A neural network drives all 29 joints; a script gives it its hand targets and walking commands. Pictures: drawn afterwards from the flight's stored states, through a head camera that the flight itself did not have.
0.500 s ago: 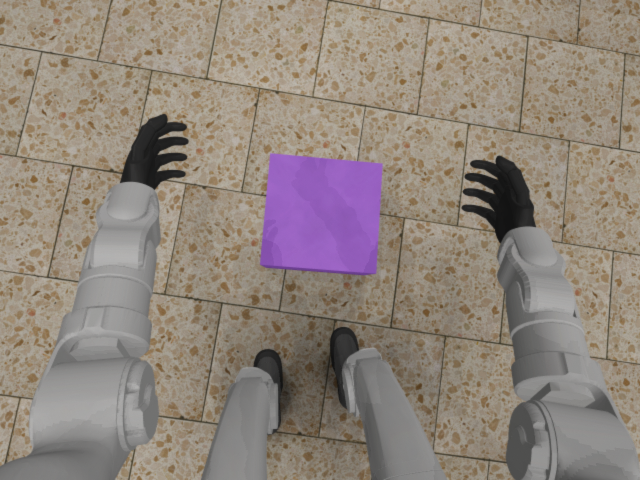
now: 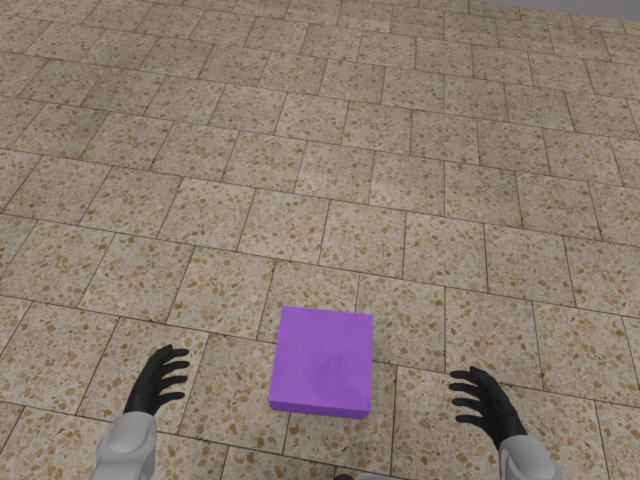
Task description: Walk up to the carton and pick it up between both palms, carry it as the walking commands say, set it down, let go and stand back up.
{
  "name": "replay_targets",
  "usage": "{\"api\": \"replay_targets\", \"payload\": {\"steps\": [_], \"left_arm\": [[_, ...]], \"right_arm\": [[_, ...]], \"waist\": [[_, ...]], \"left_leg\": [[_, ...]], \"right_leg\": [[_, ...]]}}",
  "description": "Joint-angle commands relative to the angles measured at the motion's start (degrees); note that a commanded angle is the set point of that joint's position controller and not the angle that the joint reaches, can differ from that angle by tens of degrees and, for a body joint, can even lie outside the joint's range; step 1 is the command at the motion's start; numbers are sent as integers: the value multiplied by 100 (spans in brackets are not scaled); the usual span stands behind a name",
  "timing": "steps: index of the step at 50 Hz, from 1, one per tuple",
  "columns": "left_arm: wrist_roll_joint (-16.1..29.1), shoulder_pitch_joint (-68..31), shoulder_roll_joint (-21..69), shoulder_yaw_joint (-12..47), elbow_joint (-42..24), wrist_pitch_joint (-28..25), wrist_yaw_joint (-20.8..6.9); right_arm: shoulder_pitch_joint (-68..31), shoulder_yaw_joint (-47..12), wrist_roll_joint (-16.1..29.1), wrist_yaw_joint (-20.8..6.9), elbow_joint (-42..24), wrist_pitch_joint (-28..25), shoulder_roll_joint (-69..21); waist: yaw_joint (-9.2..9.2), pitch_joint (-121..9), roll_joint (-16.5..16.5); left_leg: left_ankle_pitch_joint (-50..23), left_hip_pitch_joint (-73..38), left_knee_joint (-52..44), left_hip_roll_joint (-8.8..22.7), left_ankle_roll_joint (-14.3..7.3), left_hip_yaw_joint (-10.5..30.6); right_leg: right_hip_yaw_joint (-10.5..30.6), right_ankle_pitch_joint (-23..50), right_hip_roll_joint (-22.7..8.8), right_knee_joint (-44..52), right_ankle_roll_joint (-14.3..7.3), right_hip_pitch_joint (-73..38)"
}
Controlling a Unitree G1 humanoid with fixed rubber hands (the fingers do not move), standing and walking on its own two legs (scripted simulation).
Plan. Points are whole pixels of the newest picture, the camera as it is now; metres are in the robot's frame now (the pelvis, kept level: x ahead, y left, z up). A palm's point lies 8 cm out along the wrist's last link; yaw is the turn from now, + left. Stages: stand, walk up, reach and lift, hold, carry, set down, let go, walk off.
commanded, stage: let go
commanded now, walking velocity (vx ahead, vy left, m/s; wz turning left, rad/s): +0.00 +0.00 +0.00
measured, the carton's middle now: (322, 362) +0.42 -0.05 -0.68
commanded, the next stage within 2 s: stand in 0.58 s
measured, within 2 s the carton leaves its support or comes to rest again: neither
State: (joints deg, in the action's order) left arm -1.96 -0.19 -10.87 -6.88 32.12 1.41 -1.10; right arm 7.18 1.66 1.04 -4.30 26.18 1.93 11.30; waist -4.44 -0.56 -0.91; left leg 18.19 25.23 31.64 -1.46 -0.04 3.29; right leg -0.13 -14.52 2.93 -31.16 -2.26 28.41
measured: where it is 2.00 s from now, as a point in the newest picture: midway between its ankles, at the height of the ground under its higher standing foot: outside the picture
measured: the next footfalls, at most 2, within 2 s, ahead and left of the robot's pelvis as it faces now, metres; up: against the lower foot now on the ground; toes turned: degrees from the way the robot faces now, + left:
none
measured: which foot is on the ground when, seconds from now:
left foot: down 0.00-1.00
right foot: down 0.00-1.00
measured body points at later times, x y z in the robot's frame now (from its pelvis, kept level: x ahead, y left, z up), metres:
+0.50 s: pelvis +0.00 +0.03 +0.01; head +0.01 +0.03 +0.46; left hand +0.17 +0.27 -0.06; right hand +0.17 -0.21 -0.07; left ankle -0.04 +0.12 -0.73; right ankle +0.00 -0.09 -0.73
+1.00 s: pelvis +0.01 +0.01 +0.01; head +0.02 +0.00 +0.46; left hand +0.13 +0.31 -0.08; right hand +0.15 -0.28 -0.09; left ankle -0.04 +0.12 -0.73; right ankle +0.00 -0.09 -0.73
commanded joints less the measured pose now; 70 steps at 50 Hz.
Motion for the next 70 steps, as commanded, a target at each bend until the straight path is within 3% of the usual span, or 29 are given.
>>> {"api": "replay_targets", "payload": {"steps": [1, 8, 13, 19, 29, 30, 33, 39, 44, 56, 70], "left_arm": [[-39, 258, -480, -93, -793, -119, -32], [-57, 1088, -482, 16, -1077, 56, -118], [119, 1173, -565, 236, -1289, 228, -184], [254, 1123, -593, 368, -1395, 471, -252], [87, 1187, -542, 362, -1183, 422, -30], [-15, 1178, -1319, 70, -363, 262, 143], [-52, 1174, -1362, 149, -63, 67, 218], [-38, 934, -1362, 220, 369, -112, 199], [-23, 945, -1547, 236, 725, -151, 243], [34, 783, -1803, 277, 1375, -197, 255], [57, 583, -1908, 302, 1896, -212, 214]], "right_arm": [[128, 90, 20, 28, -698, -114, 535], [578, 63, 44, -24, -598, 29, 634], [588, 133, -54, -4, -641, 219, 715], [546, 232, -180, 32, -719, 533, 755], [283, 144, -335, 295, -846, 1102, 660], [91, 398, -288, 517, -175, 577, 1427], [61, 320, -351, 545, 180, 92, 1269], [70, 271, -332, 508, 740, -132, 1358], [121, 242, -323, 557, 1109, -191, 1551], [62, 120, -276, 594, 1729, -264, 1766], [-15, 28, -248, 609, 2236, -310, 1883]], "waist": [[95, -1435, 9], [244, -657, 290], [331, -177, 309], [341, 247, 179], [481, 94, 306], [571, 493, 669], [563, 404, 343], [444, -171, 141], [446, -248, 100], [485, -218, 112], [491, -62, 119]], "left_leg": [[-1371, -333, -602, -12, -39, 4], [-1806, -968, -977, 59, 13, -1], [-1939, -1252, -1131, 118, 76, -36], [-1565, -1398, -1191, 165, 110, -77], [-1979, -1748, -814, 204, 46, -97], [-636, -782, -929, 356, 96, 236], [234, -866, -1105, 444, 17, 483], [-1191, -1599, -834, 480, 24, 416], [-1673, -1771, -815, 520, 14, 421], [-1992, -1806, -973, 585, 2, 456], [-1579, -1798, -1278, 663, -37, 509]], "right_leg": [[345, 2796, -314, 270, 499, -2620], [159, 2184, -220, 556, 511, -2801], [72, 1538, -92, 723, 426, -2616], [33, 899, -5, 760, 307, -2546], [52, 561, 21, 377, 248, -2172], [299, 583, -396, 472, 362, -1808], [459, 223, -473, 593, 289, -1646], [563, 961, -585, 689, 197, -1722], [605, 1372, -668, 768, 170, -1911], [697, 1897, -805, 952, 128, -2317], [787, 1549, -864, 1258, 106, -2397]]}}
